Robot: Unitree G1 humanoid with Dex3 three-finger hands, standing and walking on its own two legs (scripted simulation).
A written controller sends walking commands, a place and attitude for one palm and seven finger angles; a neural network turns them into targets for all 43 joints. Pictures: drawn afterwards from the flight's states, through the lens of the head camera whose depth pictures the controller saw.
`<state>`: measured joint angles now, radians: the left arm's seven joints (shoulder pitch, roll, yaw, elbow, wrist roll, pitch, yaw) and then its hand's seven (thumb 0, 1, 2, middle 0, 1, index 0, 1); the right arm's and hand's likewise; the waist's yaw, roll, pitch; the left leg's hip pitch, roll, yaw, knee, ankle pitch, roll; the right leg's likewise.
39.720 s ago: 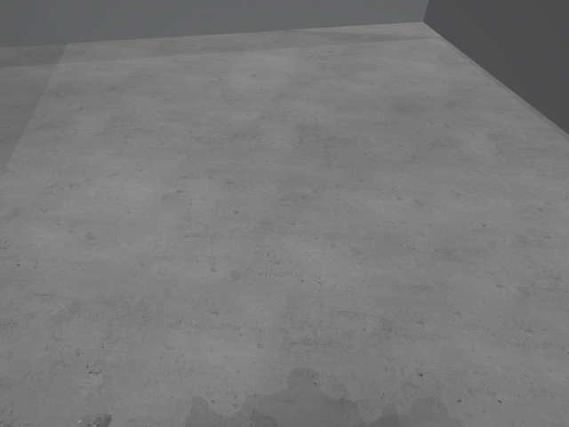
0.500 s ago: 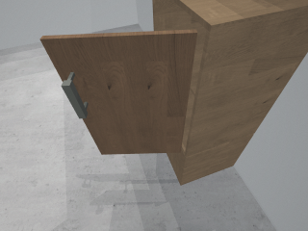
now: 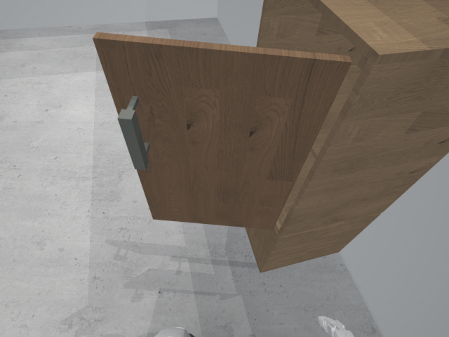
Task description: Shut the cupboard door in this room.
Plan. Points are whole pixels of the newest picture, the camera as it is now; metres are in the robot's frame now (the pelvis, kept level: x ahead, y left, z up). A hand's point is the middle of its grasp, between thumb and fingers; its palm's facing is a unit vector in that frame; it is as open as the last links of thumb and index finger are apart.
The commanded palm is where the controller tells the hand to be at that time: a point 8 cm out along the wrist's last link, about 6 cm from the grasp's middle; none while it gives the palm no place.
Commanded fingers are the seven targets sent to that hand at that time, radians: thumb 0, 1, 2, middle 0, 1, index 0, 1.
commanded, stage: come to a stop and stand still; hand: left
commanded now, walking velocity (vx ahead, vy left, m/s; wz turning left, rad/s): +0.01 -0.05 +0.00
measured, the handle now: (137, 134) +0.43 +0.22 +0.09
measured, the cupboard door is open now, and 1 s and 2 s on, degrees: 71 71 71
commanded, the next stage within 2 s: look again from close up in 0.60 s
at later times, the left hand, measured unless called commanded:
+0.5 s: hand out of the picture -0.02 +0.13 -0.17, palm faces +0.04 -0.98 -0.18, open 7.3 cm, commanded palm none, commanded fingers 0.00 0.90 0.90 -0.20 -0.30 -0.20 -0.30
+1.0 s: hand out of the picture -0.02 +0.17 -0.17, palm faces +0.01 -0.98 -0.21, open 7.4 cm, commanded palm none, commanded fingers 0.00 0.90 0.90 -0.20 -0.30 -0.20 -0.30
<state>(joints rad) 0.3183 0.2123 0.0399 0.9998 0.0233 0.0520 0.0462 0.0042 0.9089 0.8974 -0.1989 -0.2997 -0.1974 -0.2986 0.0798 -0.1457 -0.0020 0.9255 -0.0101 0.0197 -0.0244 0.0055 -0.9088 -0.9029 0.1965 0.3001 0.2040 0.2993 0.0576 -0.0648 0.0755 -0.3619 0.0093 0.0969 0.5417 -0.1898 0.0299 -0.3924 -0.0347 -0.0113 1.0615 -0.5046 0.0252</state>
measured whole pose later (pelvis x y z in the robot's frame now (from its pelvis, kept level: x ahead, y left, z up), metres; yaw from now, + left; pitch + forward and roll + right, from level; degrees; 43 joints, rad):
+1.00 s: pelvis -0.02 +0.00 +0.00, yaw -1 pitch +0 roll +0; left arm 0.33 0.14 0.00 1.07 0.02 -0.01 0.05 0.00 0.91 0.90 -0.20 -0.30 -0.20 -0.30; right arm 0.32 -0.15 0.01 1.07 -0.01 0.00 -0.02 0.03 -0.94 -0.90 0.20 0.30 0.20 0.30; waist 0.00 0.02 0.01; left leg -0.30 0.00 0.05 0.56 -0.25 0.03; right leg -0.18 -0.03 -0.03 0.54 -0.36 0.01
